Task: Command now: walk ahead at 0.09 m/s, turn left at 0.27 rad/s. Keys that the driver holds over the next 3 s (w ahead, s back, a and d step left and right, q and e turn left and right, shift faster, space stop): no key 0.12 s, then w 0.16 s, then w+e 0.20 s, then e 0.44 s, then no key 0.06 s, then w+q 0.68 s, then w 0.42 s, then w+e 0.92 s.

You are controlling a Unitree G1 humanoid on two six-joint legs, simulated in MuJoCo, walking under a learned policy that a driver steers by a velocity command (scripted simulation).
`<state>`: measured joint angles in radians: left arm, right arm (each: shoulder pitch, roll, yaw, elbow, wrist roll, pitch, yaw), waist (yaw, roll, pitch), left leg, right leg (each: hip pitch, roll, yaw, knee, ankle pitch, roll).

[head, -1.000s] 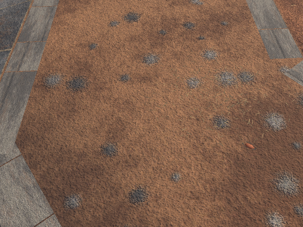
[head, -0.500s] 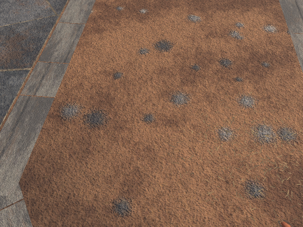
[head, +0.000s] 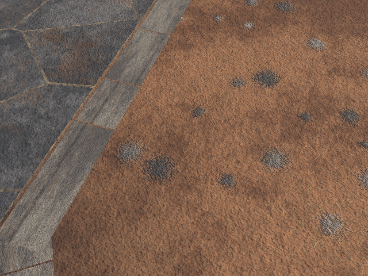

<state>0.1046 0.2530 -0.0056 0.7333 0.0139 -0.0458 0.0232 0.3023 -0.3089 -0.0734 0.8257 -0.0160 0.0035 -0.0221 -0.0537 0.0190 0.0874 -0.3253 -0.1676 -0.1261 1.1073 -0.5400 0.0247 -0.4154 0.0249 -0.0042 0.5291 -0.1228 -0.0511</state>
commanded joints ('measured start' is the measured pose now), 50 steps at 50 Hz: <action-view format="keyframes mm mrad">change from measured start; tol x32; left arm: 1 73 83 21 -30 3 3 5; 50 129 133 102 11 5 53 -21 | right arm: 1 93 -62 -10 -25 -8 30 16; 50 -17 -19 19 -32 -22 26 -3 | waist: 1 22 -131 -171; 16 -43 225 81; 33 15 136 -8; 38 131 -229 -470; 50 55 -106 -178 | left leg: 1 -92 78 -1 63 60 -45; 13 334 79 195 -662 168 75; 17 204 512 -403 -1106 -277 210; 34 321 381 248 -599 1185 82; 36 166 329 288 -215 901 23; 38 -197 106 129 311 -79 -32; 50 -168 210 98 -112 213 -58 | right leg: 1 237 -260 244 -193 509 -157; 13 -102 -179 220 -356 -574 -85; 22 -331 -19 80 509 -64 41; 34 8 33 -134 71 -80 -24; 38 639 -433 614 -87 828 -345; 50 146 -164 314 -299 -55 -191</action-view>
